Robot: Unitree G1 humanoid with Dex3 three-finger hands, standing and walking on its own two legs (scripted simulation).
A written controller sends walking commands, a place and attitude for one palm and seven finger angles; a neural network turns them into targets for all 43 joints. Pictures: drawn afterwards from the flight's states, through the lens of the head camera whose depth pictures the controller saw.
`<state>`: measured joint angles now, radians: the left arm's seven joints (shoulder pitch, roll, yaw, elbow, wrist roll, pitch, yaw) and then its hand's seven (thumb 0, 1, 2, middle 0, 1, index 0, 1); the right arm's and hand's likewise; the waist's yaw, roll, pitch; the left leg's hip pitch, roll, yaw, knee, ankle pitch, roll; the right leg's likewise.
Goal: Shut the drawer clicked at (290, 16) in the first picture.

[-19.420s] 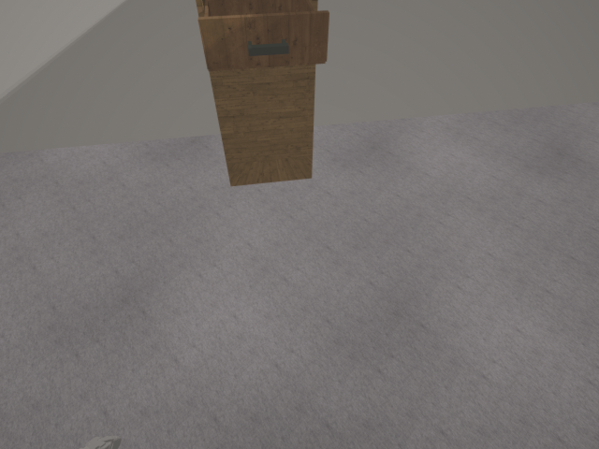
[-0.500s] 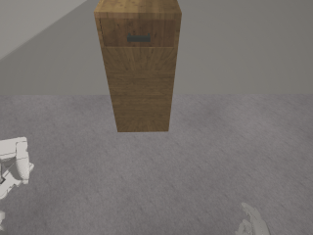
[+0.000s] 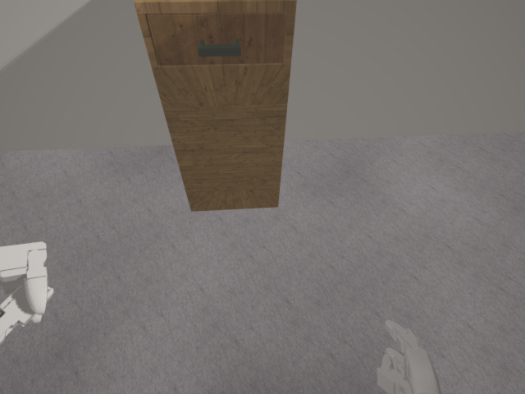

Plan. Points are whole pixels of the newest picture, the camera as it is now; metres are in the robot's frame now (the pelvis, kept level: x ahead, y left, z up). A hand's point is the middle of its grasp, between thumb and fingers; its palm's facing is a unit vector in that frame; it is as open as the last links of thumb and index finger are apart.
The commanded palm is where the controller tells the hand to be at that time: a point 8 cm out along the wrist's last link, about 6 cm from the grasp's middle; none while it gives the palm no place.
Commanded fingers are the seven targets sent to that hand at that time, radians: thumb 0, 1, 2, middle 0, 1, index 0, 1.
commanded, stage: let the arm hang, fingers relaxed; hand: left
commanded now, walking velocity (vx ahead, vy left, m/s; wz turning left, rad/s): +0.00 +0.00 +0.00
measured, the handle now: (219, 46) +0.95 +0.16 +0.04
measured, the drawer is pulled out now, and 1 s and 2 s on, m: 0.00 0.00 0.00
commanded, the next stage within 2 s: look to check the result in 1.20 s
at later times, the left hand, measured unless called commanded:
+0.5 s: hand out of the picture -0.04 +0.21 -0.17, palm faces +0.03 -0.97 -0.24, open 3.6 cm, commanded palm none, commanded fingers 0.00 0.90 0.90 -0.56 -0.69 -0.56 -0.69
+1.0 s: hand out of the picture -0.03 +0.19 -0.17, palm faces +0.03 -0.98 -0.19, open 7.2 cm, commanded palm none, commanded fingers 0.00 0.90 0.90 -0.20 -0.30 -0.20 -0.30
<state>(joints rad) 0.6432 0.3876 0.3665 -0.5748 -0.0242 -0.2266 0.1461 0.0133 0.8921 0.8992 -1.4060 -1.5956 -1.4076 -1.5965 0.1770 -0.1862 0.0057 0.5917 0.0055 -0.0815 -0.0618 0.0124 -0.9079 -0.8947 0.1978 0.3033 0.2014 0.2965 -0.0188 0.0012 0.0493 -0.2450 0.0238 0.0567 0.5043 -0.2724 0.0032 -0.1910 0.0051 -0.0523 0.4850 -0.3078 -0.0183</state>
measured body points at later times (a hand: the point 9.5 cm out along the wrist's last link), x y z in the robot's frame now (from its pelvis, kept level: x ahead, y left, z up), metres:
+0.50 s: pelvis -0.04 +0.01 +0.00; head -0.01 +0.02 +0.45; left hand -0.04 +0.27 -0.15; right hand -0.01 -0.23 -0.14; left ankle -0.01 +0.11 -0.74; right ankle -0.03 -0.10 -0.74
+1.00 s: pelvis -0.04 +0.02 +0.01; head -0.03 +0.01 +0.45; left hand -0.04 +0.24 -0.15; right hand -0.05 -0.19 -0.16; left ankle -0.01 +0.11 -0.74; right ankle -0.03 -0.10 -0.74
